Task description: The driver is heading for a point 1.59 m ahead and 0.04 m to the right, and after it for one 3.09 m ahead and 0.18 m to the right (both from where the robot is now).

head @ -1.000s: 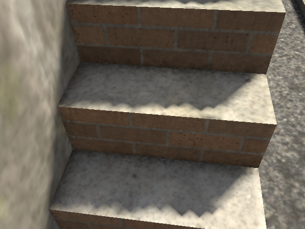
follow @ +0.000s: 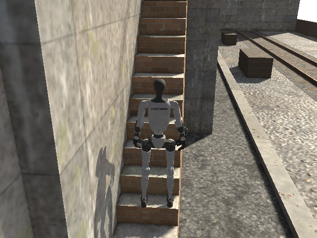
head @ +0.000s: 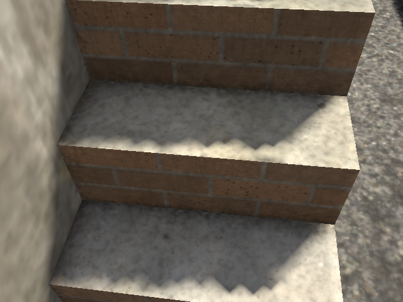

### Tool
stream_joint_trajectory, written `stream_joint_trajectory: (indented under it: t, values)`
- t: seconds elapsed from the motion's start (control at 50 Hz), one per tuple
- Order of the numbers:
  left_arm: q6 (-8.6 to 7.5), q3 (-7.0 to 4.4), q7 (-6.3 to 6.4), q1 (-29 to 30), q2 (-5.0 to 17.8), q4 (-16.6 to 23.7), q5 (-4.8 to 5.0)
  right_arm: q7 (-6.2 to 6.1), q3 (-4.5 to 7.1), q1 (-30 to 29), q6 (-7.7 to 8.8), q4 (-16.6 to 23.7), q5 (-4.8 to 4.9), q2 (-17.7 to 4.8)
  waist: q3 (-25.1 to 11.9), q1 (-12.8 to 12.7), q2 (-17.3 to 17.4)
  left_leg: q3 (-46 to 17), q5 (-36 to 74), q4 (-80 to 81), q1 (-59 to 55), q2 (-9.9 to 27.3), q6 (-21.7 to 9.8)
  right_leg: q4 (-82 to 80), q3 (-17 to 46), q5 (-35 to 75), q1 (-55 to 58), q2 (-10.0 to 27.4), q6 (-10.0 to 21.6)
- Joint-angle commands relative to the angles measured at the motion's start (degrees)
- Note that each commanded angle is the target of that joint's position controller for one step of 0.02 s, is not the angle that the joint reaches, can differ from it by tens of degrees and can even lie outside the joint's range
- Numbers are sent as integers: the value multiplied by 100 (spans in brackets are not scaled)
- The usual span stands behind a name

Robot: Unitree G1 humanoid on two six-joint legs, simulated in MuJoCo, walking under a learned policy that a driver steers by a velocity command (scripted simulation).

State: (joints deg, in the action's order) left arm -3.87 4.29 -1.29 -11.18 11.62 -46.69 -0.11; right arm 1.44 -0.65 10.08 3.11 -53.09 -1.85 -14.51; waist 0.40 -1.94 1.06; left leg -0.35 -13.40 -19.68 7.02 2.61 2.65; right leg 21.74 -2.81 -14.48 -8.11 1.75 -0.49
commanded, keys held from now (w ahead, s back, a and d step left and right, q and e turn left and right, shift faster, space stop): no key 0.12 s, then w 0.88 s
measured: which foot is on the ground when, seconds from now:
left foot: down 0.00-1.00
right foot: down 0.00-1.00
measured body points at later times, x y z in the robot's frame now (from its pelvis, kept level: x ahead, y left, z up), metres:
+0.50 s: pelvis +0.02 +0.00 +0.00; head +0.01 +0.01 +0.45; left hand +0.13 +0.24 -0.13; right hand +0.12 -0.25 -0.13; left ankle -0.04 +0.15 -0.75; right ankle -0.03 -0.12 -0.75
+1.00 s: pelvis +0.03 +0.01 -0.01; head +0.04 +0.01 +0.44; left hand +0.16 +0.26 -0.12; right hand +0.18 -0.24 -0.12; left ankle -0.04 +0.15 -0.75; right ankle -0.03 -0.12 -0.75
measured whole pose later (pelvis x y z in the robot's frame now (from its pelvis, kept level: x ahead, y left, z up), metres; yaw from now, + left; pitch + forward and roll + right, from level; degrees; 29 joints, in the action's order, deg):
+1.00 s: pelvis +0.03 +0.01 -0.01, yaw +1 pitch +1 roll +0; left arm -3.9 3.6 -2.6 -9.2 16.4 -46.3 -0.2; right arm 1.3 -2.7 8.8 2.9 -49.8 -2.7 -17.0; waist -1.7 -2.9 -0.3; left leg -0.1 -18.6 -23.9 6.5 2.5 2.0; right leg 24.1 -4.1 -18.8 -6.4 2.5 -1.1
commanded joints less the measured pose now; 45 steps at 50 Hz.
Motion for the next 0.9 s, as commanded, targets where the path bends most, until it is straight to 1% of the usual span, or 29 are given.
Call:
stream_joint_trajectory:
  t: [0.02, 0.04, 0.06, 0.12, 0.14, 0.16, 0.18, 0.22, 0.28, 0.32, 0.38, 0.4, 0.42, 0.46, 0.48, 0.5, 0.54, 0.56, 0.58, 0.62, 0.68, 0.7, 0.72, 0.74, 0.78, 0.82, 0.86, 0.88, 0.9]
  values:
    - [-23, -238, -65, -248, 940, 200, -56, -43, 129, 209, 16, 221, -9, -834, -674, -49, -386, -273, 2825, 71, -345, 376, -357, -201, 501, 4098, 710, 613, 317]
    - [-23, -231, -130, -451, 910, 70, -117, -70, 138, 304, -22, 165, -20, -837, -786, -48, -415, -282, 2595, 29, -398, 367, -366, -275, 463, 3922, 787, 577, 341]
    - [14, -233, -181, -357, 881, 58, -127, -54, 124, 342, -71, 160, -52, -831, -675, -9, -535, -276, 2411, 86, -336, 366, -380, -303, 437, 3781, 741, 552, 356]
    - [34, -230, -225, -189, 825, 56, -132, -57, 117, 214, -129, 182, -71, -827, -497, -17, -427, -269, 2155, 153, -271, 403, -339, -404, 425, 3418, 546, 541, 349]
    - [29, -220, -221, -164, 792, 50, -135, -68, 113, 204, -137, 173, -72, -817, -508, -21, -385, -252, 1913, 166, -255, 393, -332, -448, 412, 3101, 523, 516, 359]
    - [-42, -200, -184, -163, 755, -8, -132, -73, 106, 131, -199, 204, -6, -819, -520, -25, -306, -244, 1979, 62, -232, 412, -291, -497, 423, 3003, 503, 492, 341]
    - [-80, -188, -173, -124, 755, -8, -139, -82, 125, 157, -197, 189, 2, -826, -540, 13, -280, -213, 1651, 93, -180, 401, -293, -517, 419, 2560, 499, 470, 396]
    - [-109, -174, -156, 28, 748, 13, -112, -98, 115, 56, -181, 208, 2, -796, -392, 5, -298, -151, 982, 44, 33, 340, -327, -586, 446, 1599, 382, 440, 480]
    - [-120, -185, -128, 137, 832, 74, -62, -118, 95, -43, -106, 252, 18, -761, -103, -24, -375, -38, 176, -130, 420, 234, -403, -769, 659, 141, 170, 513, 642]
    - [-131, -196, -115, 169, 902, 73, -25, -142, 45, -65, -87, 333, -6, -729, 56, -28, -425, -16, 141, -254, 600, 210, -434, -864, 817, -134, 119, 604, 706]
    - [-117, -215, -116, 197, 966, 78, -3, -170, 15, 70, -11, 366, -29, -753, 106, -11, -289, -30, 264, -211, 550, 209, -530, -724, 692, 71, 91, 540, 682]
    - [-123, -208, -116, 180, 937, 85, 5, -177, 18, 105, -3, 370, -28, -793, 85, -25, -178, -66, 377, -194, 474, 220, -574, -638, 600, 220, 63, 488, 647]
    - [-107, -180, -127, 303, 899, 151, -2, -175, -25, 128, 0, 394, -101, -782, 77, -27, -195, -124, 337, -67, 383, 232, -609, -595, 469, 228, 0, 420, 614]
    - [-140, -152, -147, 265, 848, 164, -19, -169, -17, 124, -3, 431, -73, -867, 11, -59, -6, -197, 729, -36, 172, 258, -668, -413, 296, 683, -43, 324, 537]
    - [-162, -142, -149, 418, 856, 197, 15, -144, -27, 103, -12, 425, -69, -880, -32, -53, 125, -246, 1254, -66, 94, 284, -734, -201, 223, 1272, -38, 308, 480]
    - [-209, -130, -147, 442, 890, 196, 42, -126, 18, 148, -26, 440, -58, -957, -194, -46, 188, -292, 1517, -74, -71, 311, -760, -107, 141, 1457, -7, 309, 426]
    - [-255, -108, -165, 427, 920, 178, 19, -103, 39, 221, -54, 456, -31, -986, -366, -32, 86, -340, 1935, -114, -286, 328, -812, 13, 78, 1744, 8, 300, 365]
    - [-255, -124, -158, 569, 984, 291, 1, -97, 95, 304, -43, 393, 6, -1093, -109, 7, -74, -431, 2116, -9, -313, 378, -886, 103, 32, 1720, -217, 236, 396]
    - [-265, -107, -152, 560, 934, 312, -8, -91, 126, 356, -46, 366, 18, -1158, -207, 11, 31, -485, 2339, -13, -473, 412, -945, 193, -3, 1802, -280, 237, 374]
    - [-296, -75, -132, 494, 874, 390, -15, -82, 149, 430, -41, 346, 0, -1152, -435, 15, 131, -525, 2736, -10, -669, 446, -989, 326, -68, 2033, -176, 237, 311]
    - [-302, -69, -142, 559, 917, 458, -19, -60, 142, 249, -24, 392, -45, -1072, -592, -42, -63, -410, 3218, -46, -562, 411, -948, 328, -63, 2532, 197, 272, 286]
    - [-281, -65, -134, 608, 940, 549, -9, -60, 125, 159, 7, 423, -82, -1055, -594, -38, -155, -334, 3467, -100, -564, 383, -886, 346, -5, 2858, 264, 282, 228]
    - [-283, -75, -133, 549, 964, 508, -18, -48, 132, 195, 9, 404, -75, -1059, -747, -70, -144, -310, 3420, -118, -461, 371, -877, 316, -61, 2932, 529, 323, 277]
    - [-258, -113, -108, 446, 1042, 504, -42, -42, 119, 42, 23, 457, -57, -1079, -800, -169, -74, -249, 3575, -194, -207, 352, -885, 273, -15, 3129, 828, 374, 298]
    - [-187, -170, -76, 238, 1154, 436, -45, -26, 89, -102, 62, 519, -63, -1037, -881, -283, -191, -194, 3344, -433, 201, 333, -821, 217, 89, 3223, 1263, 467, 382]
    - [-82, -220, -33, 96, 1204, 377, -29, 3, 46, -170, 121, 557, -78, -974, -848, -320, -302, -161, 2626, -604, 669, 308, -762, 156, 287, 2930, 1501, 599, 521]
    - [10, -253, -6, 286, 1216, 389, -4, 40, -4, -200, 159, 605, -104, -894, -593, -205, -393, -141, 1810, -537, 852, 288, -746, 19, 484, 2479, 1220, 700, 660]
    - [10, -250, -42, 405, 1173, 338, -12, 53, -37, -131, 126, 573, -123, -874, -487, -105, -360, -122, 1457, -479, 715, 267, -773, 25, 447, 2340, 980, 666, 693]
    - [12, -247, -82, 619, 1120, 431, 15, 34, -75, -49, 117, 538, -123, -865, -372, 7, -334, -101, 1649, -343, 343, 286, -804, 85, 366, 2420, 582, 539, 581]
Keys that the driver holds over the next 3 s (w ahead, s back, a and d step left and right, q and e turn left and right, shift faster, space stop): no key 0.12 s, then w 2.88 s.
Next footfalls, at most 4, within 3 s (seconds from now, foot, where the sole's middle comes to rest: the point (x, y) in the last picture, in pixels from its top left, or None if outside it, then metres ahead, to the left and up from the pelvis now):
none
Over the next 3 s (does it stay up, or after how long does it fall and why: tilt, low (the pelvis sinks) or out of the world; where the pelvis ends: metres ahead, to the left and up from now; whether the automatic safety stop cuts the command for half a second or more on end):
stays up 0.02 0.01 0.00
